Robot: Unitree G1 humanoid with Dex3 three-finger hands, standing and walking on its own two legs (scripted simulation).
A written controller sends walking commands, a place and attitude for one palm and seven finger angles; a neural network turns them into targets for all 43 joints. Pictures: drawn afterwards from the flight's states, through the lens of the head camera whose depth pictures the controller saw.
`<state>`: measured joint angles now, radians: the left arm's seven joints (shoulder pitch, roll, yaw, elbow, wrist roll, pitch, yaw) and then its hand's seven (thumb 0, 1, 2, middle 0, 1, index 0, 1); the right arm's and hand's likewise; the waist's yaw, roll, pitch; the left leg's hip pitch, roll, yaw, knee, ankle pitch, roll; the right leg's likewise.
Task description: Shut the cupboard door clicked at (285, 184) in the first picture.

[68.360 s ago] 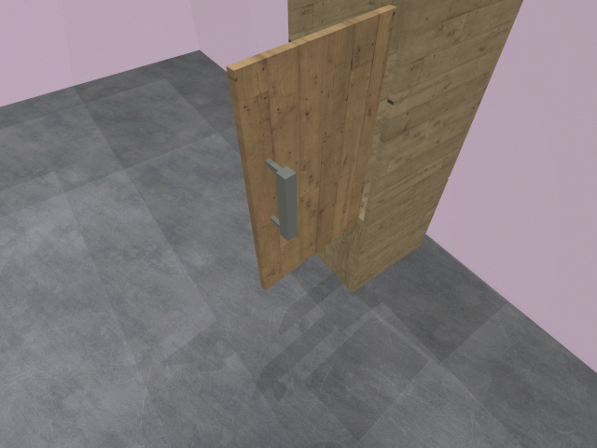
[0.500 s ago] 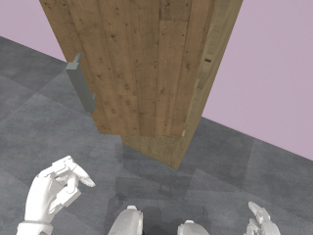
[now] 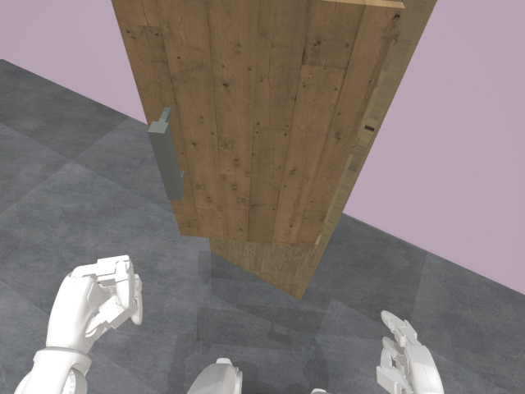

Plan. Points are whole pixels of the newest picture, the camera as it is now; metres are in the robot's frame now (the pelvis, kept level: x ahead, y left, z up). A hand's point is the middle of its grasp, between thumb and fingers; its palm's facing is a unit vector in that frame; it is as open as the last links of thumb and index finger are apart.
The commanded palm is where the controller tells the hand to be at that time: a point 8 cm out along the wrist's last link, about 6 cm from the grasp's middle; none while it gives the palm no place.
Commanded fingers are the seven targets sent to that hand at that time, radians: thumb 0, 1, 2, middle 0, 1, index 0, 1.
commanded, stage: raise the hand and make a fist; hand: left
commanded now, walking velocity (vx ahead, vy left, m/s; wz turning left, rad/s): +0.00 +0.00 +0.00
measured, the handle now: (171, 156) +0.48 +0.21 +0.06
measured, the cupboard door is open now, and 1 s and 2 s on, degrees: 24 24 24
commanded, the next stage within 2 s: bring the fist close to the handle in 0.40 s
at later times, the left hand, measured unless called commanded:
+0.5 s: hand (163, 309) +0.22 +0.15 +0.05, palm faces -0.02 -1.00 -0.03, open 3.1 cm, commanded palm +0.20 +0.21 +0.06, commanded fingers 0.00 0.90 0.90 -1.30 -1.50 -1.30 -1.50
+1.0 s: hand (168, 239) +0.31 +0.17 +0.07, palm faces +0.05 -1.00 -0.04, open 3.1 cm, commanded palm +0.29 +0.22 +0.06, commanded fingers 0.00 0.90 0.90 -1.30 -1.50 -1.30 -1.50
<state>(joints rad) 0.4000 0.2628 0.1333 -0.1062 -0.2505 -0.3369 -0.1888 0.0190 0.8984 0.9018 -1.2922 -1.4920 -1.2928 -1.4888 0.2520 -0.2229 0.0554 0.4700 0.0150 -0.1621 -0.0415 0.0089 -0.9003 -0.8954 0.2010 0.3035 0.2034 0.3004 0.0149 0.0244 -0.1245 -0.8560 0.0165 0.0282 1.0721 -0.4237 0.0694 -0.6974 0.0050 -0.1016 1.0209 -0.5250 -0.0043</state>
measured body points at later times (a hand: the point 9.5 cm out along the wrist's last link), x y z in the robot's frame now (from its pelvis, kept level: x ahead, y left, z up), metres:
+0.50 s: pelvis +0.00 -0.03 +0.00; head +0.04 -0.03 +0.45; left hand +0.21 +0.21 +0.06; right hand +0.17 -0.26 -0.08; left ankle +0.06 +0.07 -0.67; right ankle -0.01 -0.13 -0.67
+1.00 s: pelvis +0.01 -0.04 +0.00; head +0.07 -0.04 +0.45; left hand +0.30 +0.22 +0.07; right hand +0.15 -0.29 -0.09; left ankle +0.06 +0.07 -0.67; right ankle -0.01 -0.13 -0.67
